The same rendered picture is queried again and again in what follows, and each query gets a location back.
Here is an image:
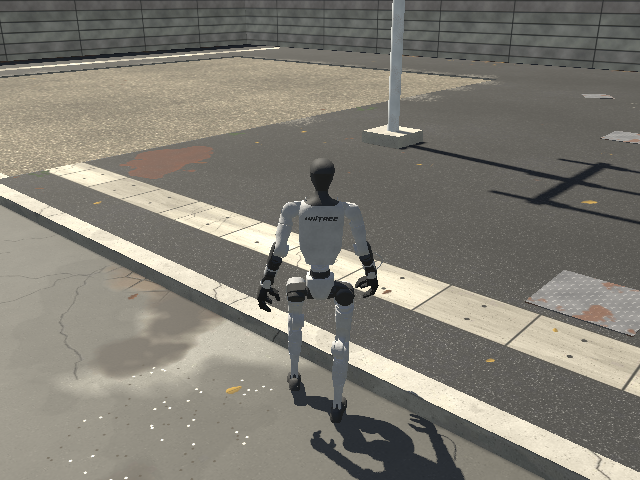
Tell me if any robot right forearm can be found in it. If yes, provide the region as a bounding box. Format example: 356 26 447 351
359 241 377 279

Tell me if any humanoid robot torso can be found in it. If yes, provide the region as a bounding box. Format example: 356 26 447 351
298 197 344 300

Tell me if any robot left hand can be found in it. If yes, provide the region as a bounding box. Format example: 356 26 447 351
257 285 280 312

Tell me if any robot head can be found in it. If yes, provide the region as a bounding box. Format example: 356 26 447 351
304 158 339 206

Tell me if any robot left forearm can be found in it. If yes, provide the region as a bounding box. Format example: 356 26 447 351
260 242 282 289

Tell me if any robot right upper arm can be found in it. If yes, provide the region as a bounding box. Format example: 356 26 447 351
342 202 370 257

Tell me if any robot left upper arm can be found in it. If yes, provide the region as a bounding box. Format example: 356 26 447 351
273 201 301 258

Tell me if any robot right hand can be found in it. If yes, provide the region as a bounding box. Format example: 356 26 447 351
355 274 379 298

